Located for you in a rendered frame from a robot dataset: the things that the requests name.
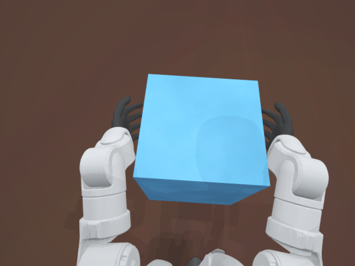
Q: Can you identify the robot right thigh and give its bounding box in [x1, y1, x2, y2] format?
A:
[202, 253, 244, 266]

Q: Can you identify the right robot hand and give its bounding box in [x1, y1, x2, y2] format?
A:
[261, 102, 294, 151]

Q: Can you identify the left robot forearm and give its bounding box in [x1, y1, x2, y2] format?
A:
[77, 127, 136, 266]

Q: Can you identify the right robot shin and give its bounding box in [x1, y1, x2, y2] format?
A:
[199, 249, 225, 266]

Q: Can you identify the carton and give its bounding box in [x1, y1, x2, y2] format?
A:
[133, 74, 270, 205]

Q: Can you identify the robot right upper arm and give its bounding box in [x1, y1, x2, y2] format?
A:
[252, 249, 315, 266]

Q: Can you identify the left robot hand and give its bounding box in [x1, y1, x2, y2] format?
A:
[111, 96, 144, 142]

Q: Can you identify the right robot forearm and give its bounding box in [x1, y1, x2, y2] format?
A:
[266, 135, 329, 266]

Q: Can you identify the robot left upper arm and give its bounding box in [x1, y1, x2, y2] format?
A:
[78, 243, 140, 266]

